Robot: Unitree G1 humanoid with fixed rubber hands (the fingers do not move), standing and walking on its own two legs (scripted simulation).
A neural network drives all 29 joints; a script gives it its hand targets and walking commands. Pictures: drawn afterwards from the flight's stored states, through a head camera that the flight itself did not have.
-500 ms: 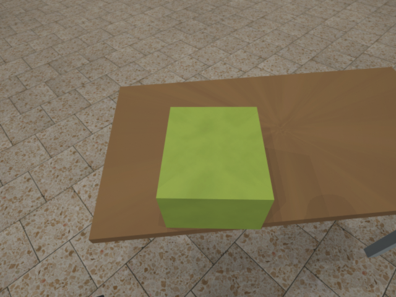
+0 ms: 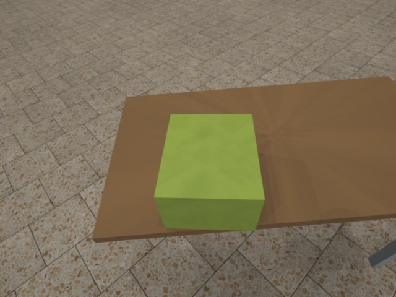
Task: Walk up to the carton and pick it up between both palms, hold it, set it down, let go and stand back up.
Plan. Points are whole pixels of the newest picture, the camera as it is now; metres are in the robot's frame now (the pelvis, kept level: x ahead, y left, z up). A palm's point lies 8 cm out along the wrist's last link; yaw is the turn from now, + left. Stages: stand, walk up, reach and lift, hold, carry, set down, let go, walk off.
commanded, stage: walk up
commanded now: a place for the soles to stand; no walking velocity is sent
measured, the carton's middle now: (210, 168) +0.45 +0.00 -0.04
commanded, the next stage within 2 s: none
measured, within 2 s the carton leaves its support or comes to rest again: neither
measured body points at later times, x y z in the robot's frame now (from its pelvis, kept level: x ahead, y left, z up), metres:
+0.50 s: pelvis -0.01 +0.01 -0.01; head +0.03 +0.00 +0.44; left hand +0.05 +0.28 -0.14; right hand +0.05 -0.27 -0.15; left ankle -0.01 +0.12 -0.70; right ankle +0.05 -0.11 -0.74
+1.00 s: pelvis -0.08 +0.08 -0.01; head -0.07 +0.08 +0.44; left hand -0.05 +0.33 -0.15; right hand +0.01 -0.15 -0.15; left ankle -0.06 +0.20 -0.74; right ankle -0.06 -0.03 -0.74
